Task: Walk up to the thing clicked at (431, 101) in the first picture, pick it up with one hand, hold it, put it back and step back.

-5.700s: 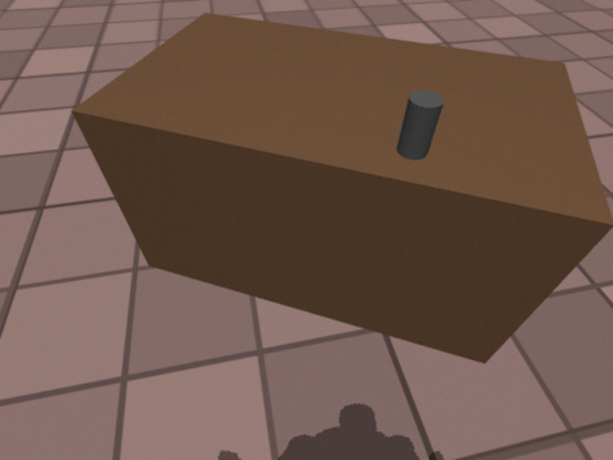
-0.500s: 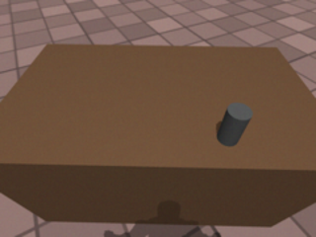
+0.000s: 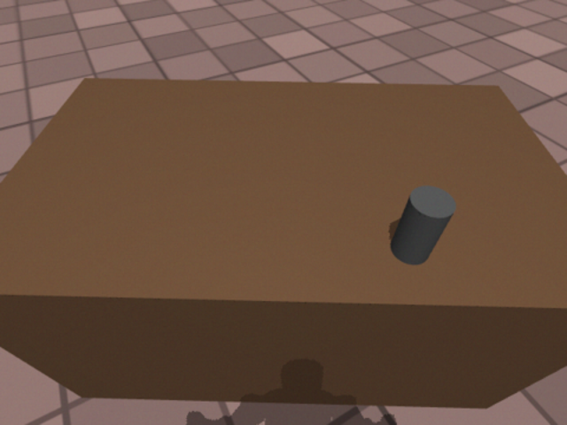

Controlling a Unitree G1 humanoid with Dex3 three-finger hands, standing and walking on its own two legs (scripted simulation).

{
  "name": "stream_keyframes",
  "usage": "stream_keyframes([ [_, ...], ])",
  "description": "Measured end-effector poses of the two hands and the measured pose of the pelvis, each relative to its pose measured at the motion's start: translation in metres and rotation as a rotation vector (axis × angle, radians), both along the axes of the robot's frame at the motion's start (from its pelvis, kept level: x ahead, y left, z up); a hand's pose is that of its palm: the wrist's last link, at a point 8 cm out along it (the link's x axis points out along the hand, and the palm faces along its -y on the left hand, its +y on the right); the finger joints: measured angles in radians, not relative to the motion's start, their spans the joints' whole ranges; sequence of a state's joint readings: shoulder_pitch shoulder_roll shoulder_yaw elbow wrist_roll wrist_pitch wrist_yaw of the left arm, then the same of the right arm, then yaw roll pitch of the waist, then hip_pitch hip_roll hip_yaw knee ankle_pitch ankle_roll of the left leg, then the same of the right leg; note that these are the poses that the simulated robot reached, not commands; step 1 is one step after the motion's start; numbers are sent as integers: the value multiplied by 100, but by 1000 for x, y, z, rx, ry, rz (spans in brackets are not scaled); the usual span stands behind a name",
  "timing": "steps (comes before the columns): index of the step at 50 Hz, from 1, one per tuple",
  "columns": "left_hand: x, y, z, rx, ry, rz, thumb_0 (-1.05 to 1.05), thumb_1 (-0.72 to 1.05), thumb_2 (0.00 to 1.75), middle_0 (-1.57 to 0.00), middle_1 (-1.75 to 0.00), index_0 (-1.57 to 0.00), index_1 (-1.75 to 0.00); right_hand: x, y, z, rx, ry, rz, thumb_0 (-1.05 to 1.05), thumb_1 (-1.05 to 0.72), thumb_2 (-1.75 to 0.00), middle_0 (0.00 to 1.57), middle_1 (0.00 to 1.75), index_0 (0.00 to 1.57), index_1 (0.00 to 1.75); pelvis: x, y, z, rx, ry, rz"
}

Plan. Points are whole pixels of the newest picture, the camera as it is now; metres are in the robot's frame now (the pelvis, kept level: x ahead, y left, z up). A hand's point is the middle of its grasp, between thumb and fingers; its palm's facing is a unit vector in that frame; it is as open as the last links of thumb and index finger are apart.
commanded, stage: stand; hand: right
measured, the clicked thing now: (420, 227) +0.46 -0.24 -0.02
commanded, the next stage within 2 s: rise first in 0.32 s
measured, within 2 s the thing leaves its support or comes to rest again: neither
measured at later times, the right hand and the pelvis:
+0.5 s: hand out of the picture +0.09 -0.24 -0.15, palm faces +0.02 +0.94 -0.33, open 7.8 cm; pelvis -0.01 +0.00 +0.00, yaw +0 degrees
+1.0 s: hand (479, 404) +0.18 -0.26 -0.06, palm faces +0.28 +0.89 -0.37, open 16.7 cm; pelvis +0.00 +0.01 -0.01, yaw -1 degrees
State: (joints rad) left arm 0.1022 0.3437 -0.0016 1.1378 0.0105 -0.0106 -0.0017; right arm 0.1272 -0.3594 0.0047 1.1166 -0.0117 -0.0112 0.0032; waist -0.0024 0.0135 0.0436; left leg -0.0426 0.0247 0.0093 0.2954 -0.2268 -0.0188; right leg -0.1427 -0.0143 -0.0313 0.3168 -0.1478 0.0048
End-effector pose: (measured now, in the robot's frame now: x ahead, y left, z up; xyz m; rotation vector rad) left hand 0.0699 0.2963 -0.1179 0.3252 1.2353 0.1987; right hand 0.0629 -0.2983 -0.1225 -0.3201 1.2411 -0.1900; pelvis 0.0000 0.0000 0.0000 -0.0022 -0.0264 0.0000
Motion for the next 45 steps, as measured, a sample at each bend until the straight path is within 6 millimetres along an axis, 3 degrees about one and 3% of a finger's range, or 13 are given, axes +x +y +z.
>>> stream_keyframes([
  [22, -4, 3, 0, 0, 2, 4, 1, 90, 90, -20, -30, -21, -29, -1, 3, 0, 1, -5, 2, 0, -90, -89, 21, 30, 20, 30, -2, 3, 0, 1, -5, 1],
  [25, 11, -2, 2, -10, -111, 26, 1, 86, 86, -17, -26, -17, -25, 15, 11, 3, 14, -110, -20, 1, -86, -85, 18, 26, 17, 26, -8, 2, -3, 4, 8, 1],
  [33, 68, -15, 13, -15, -334, 47, 1, 48, 49, -8, -11, -8, -11, 76, 12, 23, -4, -397, -83, 1, -48, -49, 10, 11, 9, 11, -17, 3, -9, 5, 74, -6],
  [39, 71, -20, 23, -23, -391, 54, 1, 14, 25, -6, -8, -7, -6, 78, -1, 49, -56, -487, -92, 0, -12, -26, 8, 7, 7, 7, -5, 3, -6, 3, 71, -5],
  [45, 75, -30, 28, -41, -430, 36, 1, -18, 13, -6, -6, -7, -5, 78, -4, 71, -95, -561, -78, 0, 18, -14, 6, 6, 6, 6, 0, 4, -6, 1, 49, -8],
])
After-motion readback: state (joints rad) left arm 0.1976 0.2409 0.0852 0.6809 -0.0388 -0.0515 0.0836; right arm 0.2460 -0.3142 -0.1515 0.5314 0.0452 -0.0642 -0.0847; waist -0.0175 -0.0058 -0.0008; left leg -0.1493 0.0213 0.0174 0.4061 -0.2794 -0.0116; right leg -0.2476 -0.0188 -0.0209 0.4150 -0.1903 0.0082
